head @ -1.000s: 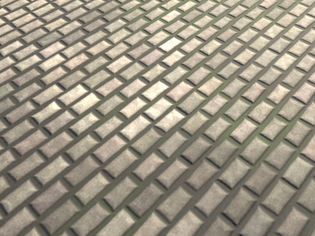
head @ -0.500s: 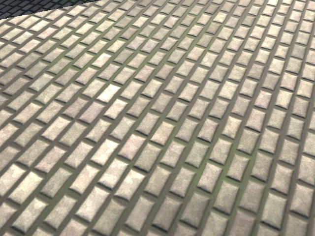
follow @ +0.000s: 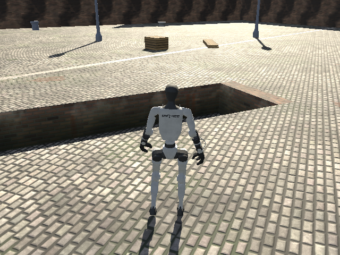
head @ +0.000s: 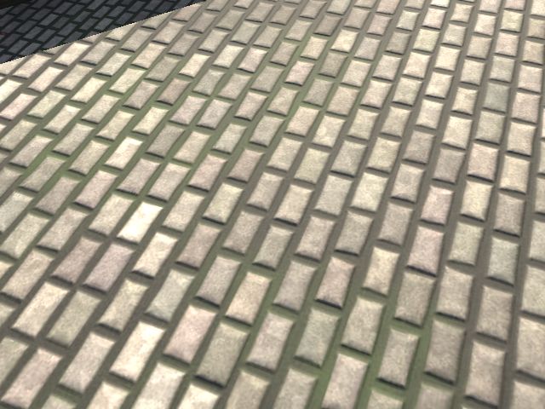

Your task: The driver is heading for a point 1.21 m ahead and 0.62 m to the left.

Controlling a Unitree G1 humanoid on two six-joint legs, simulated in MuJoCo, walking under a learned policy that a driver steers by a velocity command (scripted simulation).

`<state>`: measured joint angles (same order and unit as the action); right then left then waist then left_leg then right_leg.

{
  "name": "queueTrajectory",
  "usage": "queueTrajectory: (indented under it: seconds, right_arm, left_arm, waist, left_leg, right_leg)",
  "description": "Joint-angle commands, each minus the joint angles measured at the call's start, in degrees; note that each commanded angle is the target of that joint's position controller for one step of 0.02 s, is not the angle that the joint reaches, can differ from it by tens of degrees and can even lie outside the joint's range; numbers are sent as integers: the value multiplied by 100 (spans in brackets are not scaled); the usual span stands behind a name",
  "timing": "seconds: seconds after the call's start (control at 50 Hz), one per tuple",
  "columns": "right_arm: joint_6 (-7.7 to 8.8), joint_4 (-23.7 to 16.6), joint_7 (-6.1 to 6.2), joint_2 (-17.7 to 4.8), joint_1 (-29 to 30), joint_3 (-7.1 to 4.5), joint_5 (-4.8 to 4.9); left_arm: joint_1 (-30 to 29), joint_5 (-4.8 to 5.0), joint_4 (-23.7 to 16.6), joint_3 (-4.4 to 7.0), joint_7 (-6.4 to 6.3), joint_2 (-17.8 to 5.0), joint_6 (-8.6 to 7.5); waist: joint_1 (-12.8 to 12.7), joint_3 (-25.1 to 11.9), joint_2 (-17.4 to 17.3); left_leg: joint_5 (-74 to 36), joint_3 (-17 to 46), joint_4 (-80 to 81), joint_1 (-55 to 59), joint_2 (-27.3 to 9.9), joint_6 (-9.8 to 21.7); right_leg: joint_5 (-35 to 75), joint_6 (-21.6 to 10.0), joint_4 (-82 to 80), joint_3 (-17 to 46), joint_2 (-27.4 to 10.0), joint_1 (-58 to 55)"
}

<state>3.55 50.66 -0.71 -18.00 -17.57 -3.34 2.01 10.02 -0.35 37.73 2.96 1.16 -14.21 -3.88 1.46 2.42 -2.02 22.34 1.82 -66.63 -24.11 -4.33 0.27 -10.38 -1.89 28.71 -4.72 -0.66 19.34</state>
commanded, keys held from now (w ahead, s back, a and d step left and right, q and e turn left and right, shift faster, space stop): w+q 0.86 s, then q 0.14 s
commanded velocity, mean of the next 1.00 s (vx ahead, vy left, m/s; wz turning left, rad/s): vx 0.48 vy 0.00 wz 0.53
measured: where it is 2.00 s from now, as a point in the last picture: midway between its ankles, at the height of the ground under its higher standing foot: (148, 286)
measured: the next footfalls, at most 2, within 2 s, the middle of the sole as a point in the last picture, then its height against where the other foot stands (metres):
left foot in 0.38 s outside the picture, level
right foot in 0.88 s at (250, 321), level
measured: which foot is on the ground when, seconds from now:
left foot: up 0.00-0.36, down 0.38-0.88, up 0.90-1.00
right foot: down 0.00-0.40, up 0.42-0.86, down 0.88-1.00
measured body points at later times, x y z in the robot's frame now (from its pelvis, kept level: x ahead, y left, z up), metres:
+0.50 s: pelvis +0.26 +0.09 -0.01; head +0.30 +0.11 +0.44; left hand +0.29 +0.39 -0.13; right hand +0.47 -0.15 -0.11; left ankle +0.31 +0.17 -0.74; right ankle +0.19 -0.11 -0.63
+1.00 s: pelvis +0.54 +0.13 +0.00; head +0.57 +0.15 +0.45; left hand +0.55 +0.46 -0.08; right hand +0.77 -0.06 -0.12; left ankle +0.38 +0.18 -0.64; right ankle +0.65 +0.08 -0.73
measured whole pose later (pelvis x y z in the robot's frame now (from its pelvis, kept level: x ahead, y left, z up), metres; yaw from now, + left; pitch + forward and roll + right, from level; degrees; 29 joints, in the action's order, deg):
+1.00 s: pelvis +0.54 +0.13 +0.00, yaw +35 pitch +2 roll -1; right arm 0.3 40.8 1.4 -17.9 -18.0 -4.2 1.1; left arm 6.0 -1.0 39.9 3.4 0.7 -15.1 -5.7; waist 1.6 2.0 -2.1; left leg 28.4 6.6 -69.4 -23.2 3.2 -1.4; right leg -9.3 -0.5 28.9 -2.0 1.1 21.4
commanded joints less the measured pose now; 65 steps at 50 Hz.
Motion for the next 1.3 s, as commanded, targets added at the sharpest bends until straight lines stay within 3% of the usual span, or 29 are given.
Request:
queueTrajectory:
  seconds: [0.02,0.12,0.2,0.28,0.34,0.36,0.38,0.4,0.42,0.44,0.46,0.48,0.52,0.58,0.66,0.76,0.82,0.86,0.88,0.9,0.92,0.94,0.96,0.98,1.02,1.08,1.18,1.24,1.3]
  right_arm:
    - [-76,-397,35,-317,-75,-115,-6]
    - [-185,-620,9,-126,499,-101,-62]
    - [-143,-874,-154,1,1242,-19,-94]
    - [-162,-1174,-268,-102,1713,-28,-88]
    - [-199,-1235,-289,-359,1303,-172,-79]
    - [-211,-1076,-266,-568,578,-308,-52]
    - [-243,-817,-177,-973,-372,-525,-37]
    - [-273,-757,-62,-1712,-673,-699,-10]
    - [-157,-1018,-118,-1687,-601,-613,-57]
    - [-68,-1007,-166,-1188,-536,-466,-97]
    - [-5,-987,-161,-998,-318,-413,-87]
    - [4,-1040,-150,-734,99,-328,-65]
    - [24,-1226,-97,-538,499,-254,-170]
    - [51,-1236,8,-683,439,-297,-141]
    - [14,-1135,128,-772,90,-325,-83]
    - [-74,-996,178,-773,-319,-336,-37]
    - [-130,-1008,212,-763,-308,-352,-55]
    - [-148,-1094,198,-597,-149,-301,-74]
    - [-137,-1229,176,-307,-65,-190,-144]
    - [-106,-1388,205,60,-827,-87,-49]
    - [-99,-1348,220,-419,-1041,-133,-17]
    - [-155,-1329,228,-849,-582,-261,-31]
    - [-224,-1417,243,-925,-165,-305,-86]
    - [-277,-1511,246,-887,52,-335,-141]
    - [-414,-1560,215,-580,-51,-318,-77]
    - [-534,-1737,207,-270,140,-229,-70]
    - [-540,-1905,60,-252,626,-197,-122]
    - [-538,-2060,-18,-270,991,-203,-146]
    - [-564,-2119,-46,-307,1078,-223,-120]
  left_arm:
    - [239,-12,-42,229,-18,-598,-198]
    - [278,-72,257,316,-140,-751,-284]
    - [499,-7,427,395,-211,-981,-224]
    - [726,130,628,476,-220,-1145,-87]
    - [620,208,646,537,-241,-1388,46]
    - [506,246,628,529,-242,-1416,102]
    - [575,220,603,463,-258,-1290,102]
    - [996,-45,342,254,-244,-609,23]
    - [920,22,201,121,-193,-474,-205]
    - [152,278,71,239,-129,-979,-352]
    - [-59,310,3,218,-127,-945,-432]
    - [-110,127,110,229,-192,-911,-441]
    - [144,1,158,298,-208,-1002,-342]
    - [60,-40,117,261,-202,-782,-184]
    - [-789,-33,-113,152,-163,-548,-179]
    - [-1457,82,-302,149,-6,-658,-301]
    - [-1249,97,-277,225,47,-853,-381]
    - [-404,63,-63,346,1,-1044,-436]
    - [314,-81,-8,428,-50,-1324,-455]
    - [840,-223,100,534,-72,-1819,-387]
    - [823,-57,109,446,-34,-1403,-334]
    - [503,-23,-16,314,-58,-956,-282]
    - [220,-59,-74,239,-79,-775,-209]
    - [12,-58,-31,198,-81,-681,-158]
    - [-142,-71,78,185,-90,-694,-130]
    - [-257,-64,228,288,-147,-995,-93]
    - [-432,49,354,324,-231,-1146,80]
    - [-261,125,509,342,-172,-1271,143]
    - [-157,239,643,377,-94,-1452,178]
  waist:
    - [-93,-438,930]
    - [-81,-3,515]
    - [-353,218,415]
    - [-463,369,423]
    - [-104,-90,649]
    - [338,-483,605]
    - [772,-1007,397]
    - [416,-1405,-1104]
    - [314,-2396,-1088]
    - [604,-1883,-357]
    - [466,-1244,-230]
    - [216,-771,235]
    - [-160,-584,-107]
    - [-230,-502,-6]
    - [76,-267,-174]
    - [328,-154,-321]
    - [155,-192,-501]
    - [-314,-564,-545]
    - [-664,-1266,-163]
    - [-396,-2103,1513]
    - [-346,-2161,1869]
    - [-462,-1466,1183]
    - [-426,-1074,698]
    - [-315,-755,549]
    - [-83,-535,824]
    - [-51,-549,933]
    - [-184,-732,772]
    - [-298,-623,755]
    - [-242,-548,762]
  left_leg:
    - [-598,335,-140,-1092,-462,-62]
    - [-1720,425,985,-1555,-417,-165]
    - [-2482,-8,2244,-1388,-289,-40]
    - [-1987,-264,2826,-1532,-196,230]
    - [-1134,-775,2894,-621,328,565]
    - [-1176,-947,3131,347,635,742]
    - [-1449,-750,3359,1924,812,962]
    - [-1257,1879,3599,3828,-629,1781]
    - [45,4713,4777,4700,-1477,2562]
    - [55,4208,5149,4461,-1419,2154]
    - [-275,3447,5105,3752,-1227,1940]
    - [-901,2699,5086,2871,-926,1660]
    - [-2167,2090,5191,1833,-662,1635]
    - [-2630,1620,5393,1289,-469,1648]
    - [-2271,1244,5376,1093,-133,1335]
    - [-1655,1685,5027,1339,-265,1188]
    - [-1777,2166,4526,1739,-429,1066]
    - [-2340,2102,3761,1612,-133,840]
    - [-2103,1720,2331,1075,245,594]
    - [376,927,301,-896,1150,106]
    - [1408,966,-716,-1694,858,-45]
    - [1045,993,-1091,-1843,628,-157]
    - [730,745,-1074,-1701,441,-245]
    - [573,633,-825,-1569,307,-308]
    - [374,417,-268,-1104,114,-323]
    - [-16,190,490,-1083,64,-415]
    - [-1309,-39,1887,-443,29,-289]
    - [-1220,-166,2574,-175,177,-146]
    - [-832,-276,3300,173,269,107]
  right_leg:
    - [482,-1021,-1904,1475,-1591,-1150]
    - [1136,-908,-2195,320,-1481,-1182]
    - [1186,-765,-2245,-309,-1465,-1403]
    - [1525,-626,-1912,-547,-1679,-2160]
    - [4080,-431,-737,-778,-1656,-2466]
    - [4686,-288,296,-939,-1488,-2287]
    - [4102,-38,1714,-1036,-1233,-1477]
    - [-65,389,3925,-937,-507,901]
    - [-2552,456,5063,546,344,2137]
    - [-2120,293,5216,1004,25,2761]
    - [-1612,152,4846,953,-214,2873]
    - [-1187,107,4331,925,-473,2521]
    - [-806,197,3792,993,-659,1727]
    - [-351,429,3009,833,-568,1569]
    - [1058,582,1270,801,-285,1468]
    - [1514,503,111,877,17,1053]
    - [881,309,-144,959,51,746]
    - [785,34,-460,816,45,-484]
    - [916,-315,-275,1454,-723,-1838]
    - [1094,-1271,-427,3750,-2137,-3879]
    - [897,-1509,-690,4804,-2563,-3940]
    - [1453,-1305,-674,3865,-2318,-3280]
    - [2334,-1118,-610,2872,-2050,-2595]
    - [3089,-1031,-640,2244,-1785,-1984]
    - [3250,-900,-912,1490,-1445,-1242]
    - [3547,-1134,-1243,1049,-1564,-1121]
    - [2999,-1021,-1349,247,-1495,-1167]
    - [2776,-960,-1158,172,-1519,-1327]
    - [1398,-853,-986,373,-1690,-1412]
Keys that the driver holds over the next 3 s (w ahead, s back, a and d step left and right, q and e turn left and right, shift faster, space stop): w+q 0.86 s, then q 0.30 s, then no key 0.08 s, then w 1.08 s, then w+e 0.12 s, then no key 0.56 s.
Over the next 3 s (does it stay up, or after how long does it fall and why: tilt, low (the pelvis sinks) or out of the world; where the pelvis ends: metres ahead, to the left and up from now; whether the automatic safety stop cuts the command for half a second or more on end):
stays up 1.11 0.69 0.00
